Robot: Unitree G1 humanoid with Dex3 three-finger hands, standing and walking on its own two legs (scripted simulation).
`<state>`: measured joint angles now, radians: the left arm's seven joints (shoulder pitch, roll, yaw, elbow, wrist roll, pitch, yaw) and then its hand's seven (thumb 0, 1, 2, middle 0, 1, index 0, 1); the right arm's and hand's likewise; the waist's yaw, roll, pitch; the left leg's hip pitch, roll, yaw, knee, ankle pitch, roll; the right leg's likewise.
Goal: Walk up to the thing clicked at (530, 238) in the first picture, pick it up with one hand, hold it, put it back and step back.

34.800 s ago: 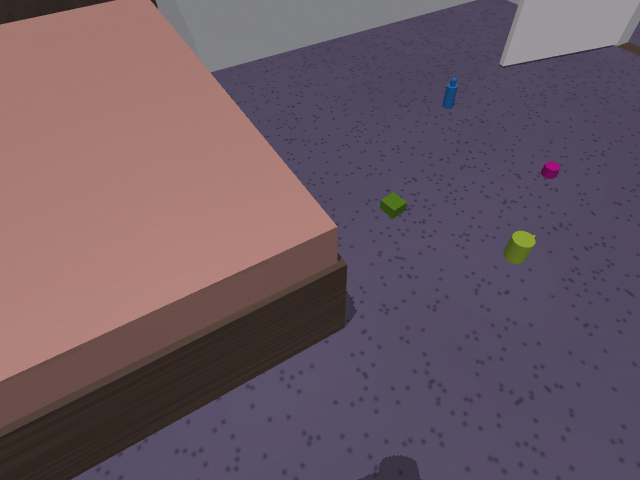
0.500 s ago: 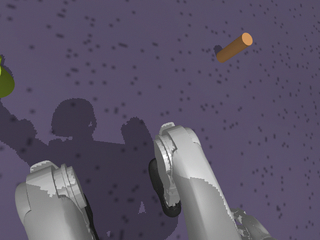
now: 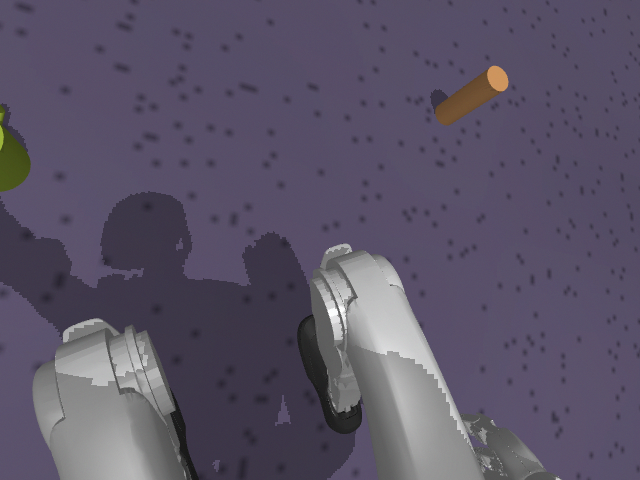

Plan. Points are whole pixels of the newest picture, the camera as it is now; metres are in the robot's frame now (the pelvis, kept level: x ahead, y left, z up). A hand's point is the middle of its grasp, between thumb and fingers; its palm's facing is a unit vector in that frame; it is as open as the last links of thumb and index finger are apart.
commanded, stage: rise first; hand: left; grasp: from above
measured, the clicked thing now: out of the picture +0.56 +0.31 -0.28
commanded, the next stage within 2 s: approach in 1.20 s
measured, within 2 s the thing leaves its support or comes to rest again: neither
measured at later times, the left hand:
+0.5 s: hand out of the picture +0.51 +0.35 -0.15, palm faces -0.43 -0.07 -0.90, open 14.4 cm
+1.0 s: hand out of the picture +0.51 +0.35 -0.16, palm faces -0.44 -0.07 -0.90, open 14.4 cm
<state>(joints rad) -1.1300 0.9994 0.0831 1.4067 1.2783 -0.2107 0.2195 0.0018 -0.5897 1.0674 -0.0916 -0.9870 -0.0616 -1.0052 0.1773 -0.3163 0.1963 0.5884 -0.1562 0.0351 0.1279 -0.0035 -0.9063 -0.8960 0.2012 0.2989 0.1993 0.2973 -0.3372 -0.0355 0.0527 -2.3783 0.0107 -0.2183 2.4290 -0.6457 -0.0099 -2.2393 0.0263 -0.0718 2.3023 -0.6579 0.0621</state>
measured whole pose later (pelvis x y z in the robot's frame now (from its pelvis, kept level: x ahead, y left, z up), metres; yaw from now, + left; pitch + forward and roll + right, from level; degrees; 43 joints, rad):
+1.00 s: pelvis +0.00 +0.00 +0.00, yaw +0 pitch +33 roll -13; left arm -1.13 1.00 0.08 1.42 1.28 -0.20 0.22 0.00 -0.59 1.07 -0.09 -0.98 -0.06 -1.00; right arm 0.18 -0.31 0.20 0.58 -0.16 0.02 0.13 0.00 -0.90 -0.89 0.20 0.30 0.20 0.30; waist -0.34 -0.04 0.06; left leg -2.39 0.01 -0.22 2.44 -0.65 -0.01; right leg -2.24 0.03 -0.08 2.31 -0.66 0.06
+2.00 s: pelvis +0.00 -0.01 +0.00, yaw +0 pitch +33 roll -11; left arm -1.19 1.02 0.08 1.47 1.22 -0.11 0.17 0.00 -0.58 1.02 -0.09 -1.02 -0.07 -1.02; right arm 0.19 -0.33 0.25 0.54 -0.15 0.04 0.11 0.00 -0.91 -0.89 0.20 0.30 0.20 0.30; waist -0.39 -0.02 0.10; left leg -2.38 0.02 -0.23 2.43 -0.65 -0.03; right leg -2.26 0.04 -0.07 2.31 -0.64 0.07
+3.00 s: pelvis +0.01 +0.00 -0.01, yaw -4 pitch +31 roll -15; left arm -1.19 1.14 0.10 1.58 1.27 -0.17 0.36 0.00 -0.55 1.04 -0.09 -1.02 -0.04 -1.02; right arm 0.16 -0.35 0.35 0.56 -0.22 -0.05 0.13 0.00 -0.91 -0.90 0.20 0.30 0.20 0.30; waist -0.44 -0.12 0.20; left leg -2.39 0.02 -0.28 2.51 -0.69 -0.02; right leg -2.24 0.06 -0.12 2.33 -0.66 0.07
